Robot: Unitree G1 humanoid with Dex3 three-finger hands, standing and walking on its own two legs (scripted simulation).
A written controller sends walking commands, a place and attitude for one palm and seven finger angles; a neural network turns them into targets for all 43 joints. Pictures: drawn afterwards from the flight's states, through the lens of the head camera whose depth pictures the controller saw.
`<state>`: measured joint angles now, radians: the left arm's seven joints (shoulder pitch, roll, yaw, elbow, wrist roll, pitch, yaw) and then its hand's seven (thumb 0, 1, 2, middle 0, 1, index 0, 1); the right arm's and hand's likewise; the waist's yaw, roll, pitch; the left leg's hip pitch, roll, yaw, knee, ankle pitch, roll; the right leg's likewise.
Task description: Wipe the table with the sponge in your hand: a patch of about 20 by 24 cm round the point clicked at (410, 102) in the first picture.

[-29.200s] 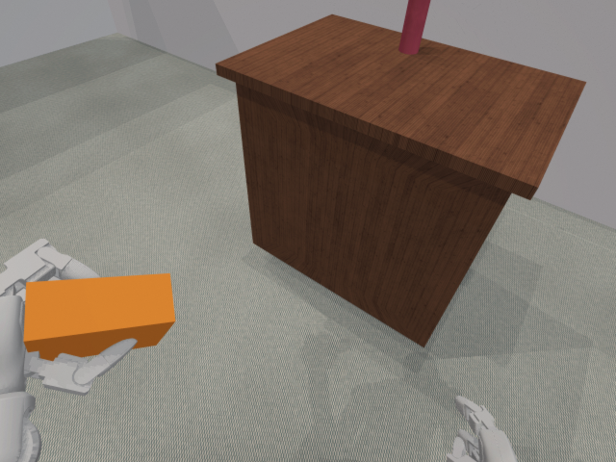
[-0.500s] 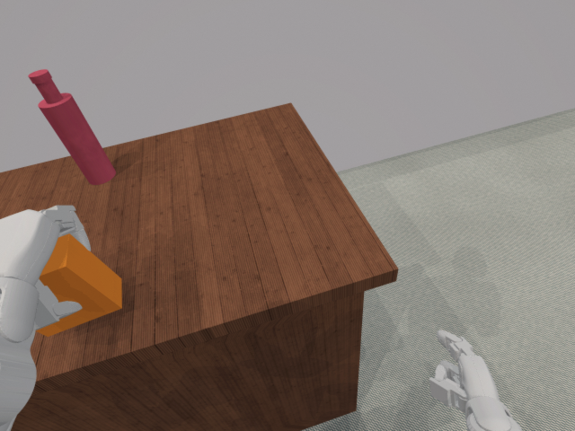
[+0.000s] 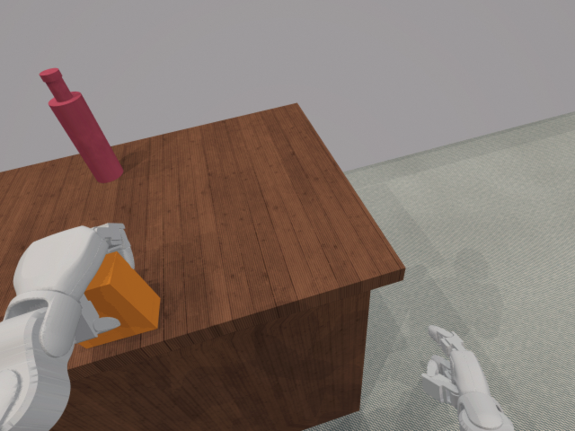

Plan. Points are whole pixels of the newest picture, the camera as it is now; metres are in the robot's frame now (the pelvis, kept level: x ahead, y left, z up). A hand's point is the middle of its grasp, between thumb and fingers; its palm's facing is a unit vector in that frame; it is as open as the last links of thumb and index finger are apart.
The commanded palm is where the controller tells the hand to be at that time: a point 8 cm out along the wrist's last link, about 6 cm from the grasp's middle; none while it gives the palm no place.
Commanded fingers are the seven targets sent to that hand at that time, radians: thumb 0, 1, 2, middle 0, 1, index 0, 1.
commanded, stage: lower the sponge onto the table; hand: left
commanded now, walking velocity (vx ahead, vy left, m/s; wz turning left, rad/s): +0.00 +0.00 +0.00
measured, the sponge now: (109, 309) +0.21 +0.28 +0.10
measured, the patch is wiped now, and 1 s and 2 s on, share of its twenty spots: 0.05 0.10 0.15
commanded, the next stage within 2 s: wipe forward along the first lane in 0.54 s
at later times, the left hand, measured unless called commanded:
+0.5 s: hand (105, 284) +0.22 +0.27 +0.15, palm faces +0.05 -0.04 -1.00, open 9.4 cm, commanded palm +0.19 +0.28 +0.22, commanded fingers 0.00 0.10 1.30 -1.20 -1.60 -1.20 -1.60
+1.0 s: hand (96, 262) +0.25 +0.30 +0.14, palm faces +0.03 -0.02 -1.00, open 9.4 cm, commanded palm +0.22 +0.30 +0.20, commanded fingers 0.00 0.10 1.30 -1.20 -1.60 -1.20 -1.60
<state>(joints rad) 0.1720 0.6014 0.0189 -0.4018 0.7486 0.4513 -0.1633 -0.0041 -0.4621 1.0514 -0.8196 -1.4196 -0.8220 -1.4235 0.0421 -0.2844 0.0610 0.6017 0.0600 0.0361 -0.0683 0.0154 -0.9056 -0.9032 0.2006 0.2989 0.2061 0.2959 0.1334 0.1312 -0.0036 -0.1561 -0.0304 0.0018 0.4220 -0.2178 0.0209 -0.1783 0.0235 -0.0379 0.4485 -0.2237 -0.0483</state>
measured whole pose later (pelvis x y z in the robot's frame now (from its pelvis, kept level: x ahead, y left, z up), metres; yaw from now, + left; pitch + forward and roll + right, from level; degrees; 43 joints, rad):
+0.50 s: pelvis +0.01 -0.01 +0.00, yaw +0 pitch -3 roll +1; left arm 0.19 0.62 -0.01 -0.38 0.82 0.36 -0.12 0.00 -0.47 1.05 -0.82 -1.42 -0.82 -1.42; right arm 0.06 -0.29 0.04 0.62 0.04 0.02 -0.07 0.02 -0.91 -0.90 0.20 0.30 0.20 0.30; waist 0.14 0.12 0.00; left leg -0.14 -0.02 0.00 0.43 -0.23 0.01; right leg -0.16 0.04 -0.04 0.45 -0.24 -0.06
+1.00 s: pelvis +0.01 -0.02 +0.00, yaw +1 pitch -2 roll +1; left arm 0.02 0.64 0.06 -0.10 0.81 0.32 -0.11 0.00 -0.47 1.06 -0.83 -1.41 -0.83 -1.42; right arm 0.07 -0.29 0.04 0.65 0.06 0.02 -0.09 0.02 -0.91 -0.90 0.20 0.30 0.21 0.30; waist 0.11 0.11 0.00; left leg -0.16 -0.01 -0.02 0.44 -0.24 0.00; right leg -0.17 0.05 -0.06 0.44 -0.24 -0.07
